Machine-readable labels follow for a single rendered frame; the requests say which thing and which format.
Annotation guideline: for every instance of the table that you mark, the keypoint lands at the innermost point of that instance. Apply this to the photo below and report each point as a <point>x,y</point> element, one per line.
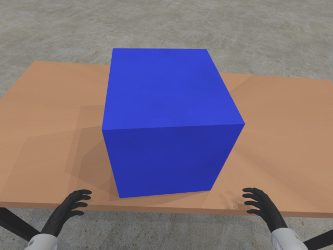
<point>51,144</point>

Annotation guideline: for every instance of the left robot hand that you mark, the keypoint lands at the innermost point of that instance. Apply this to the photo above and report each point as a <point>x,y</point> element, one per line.
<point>64,211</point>

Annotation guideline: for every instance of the right robot hand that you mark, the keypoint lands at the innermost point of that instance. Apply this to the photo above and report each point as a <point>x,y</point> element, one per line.
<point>268,211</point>

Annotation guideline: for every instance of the robot left forearm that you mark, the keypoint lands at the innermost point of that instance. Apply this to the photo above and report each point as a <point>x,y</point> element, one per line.
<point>43,242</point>

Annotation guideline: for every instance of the carton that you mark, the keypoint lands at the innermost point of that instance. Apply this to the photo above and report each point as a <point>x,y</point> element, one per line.
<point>169,121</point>

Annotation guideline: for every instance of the robot right forearm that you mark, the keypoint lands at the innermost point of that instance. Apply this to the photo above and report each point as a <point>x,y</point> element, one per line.
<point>286,239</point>

